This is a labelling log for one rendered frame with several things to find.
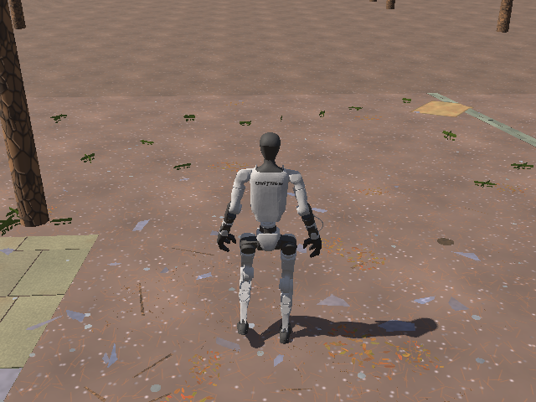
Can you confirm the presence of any right robot upper arm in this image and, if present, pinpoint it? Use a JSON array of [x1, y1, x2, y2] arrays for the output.
[[287, 169, 310, 216]]

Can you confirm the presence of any left robot upper arm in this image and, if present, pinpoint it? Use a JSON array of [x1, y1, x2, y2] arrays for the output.
[[229, 168, 252, 214]]

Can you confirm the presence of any left robot hand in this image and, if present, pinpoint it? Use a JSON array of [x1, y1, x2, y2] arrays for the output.
[[217, 233, 236, 252]]

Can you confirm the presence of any right robot forearm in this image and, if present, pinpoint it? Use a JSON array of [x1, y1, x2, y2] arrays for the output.
[[301, 203, 320, 240]]

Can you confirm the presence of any right robot hand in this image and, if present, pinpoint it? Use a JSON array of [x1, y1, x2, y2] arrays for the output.
[[303, 235, 322, 258]]

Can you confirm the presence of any robot left foot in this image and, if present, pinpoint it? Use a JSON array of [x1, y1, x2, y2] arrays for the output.
[[237, 320, 249, 335]]

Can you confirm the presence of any left robot forearm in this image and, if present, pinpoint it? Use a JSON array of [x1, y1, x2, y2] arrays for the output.
[[219, 201, 236, 236]]

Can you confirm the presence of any robot right shin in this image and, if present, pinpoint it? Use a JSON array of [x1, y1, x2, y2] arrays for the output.
[[281, 279, 293, 332]]

